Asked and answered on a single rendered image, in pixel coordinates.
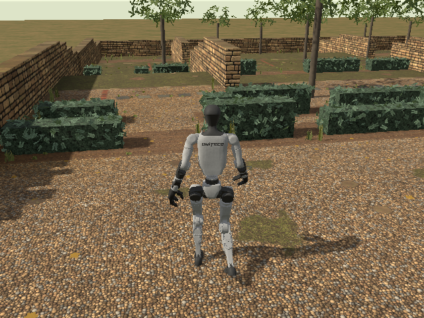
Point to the robot right forearm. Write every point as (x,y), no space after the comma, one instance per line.
(242,171)

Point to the robot right upper arm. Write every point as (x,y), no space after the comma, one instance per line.
(236,149)

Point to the robot right thigh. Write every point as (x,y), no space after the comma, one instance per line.
(226,200)

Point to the left robot hand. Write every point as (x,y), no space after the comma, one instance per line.
(172,197)

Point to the robot left upper arm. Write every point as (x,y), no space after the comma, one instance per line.
(188,149)

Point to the robot torso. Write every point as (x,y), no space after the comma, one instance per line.
(212,157)

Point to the right robot hand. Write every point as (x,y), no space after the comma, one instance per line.
(242,182)

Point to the robot left forearm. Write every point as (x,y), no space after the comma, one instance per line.
(178,178)

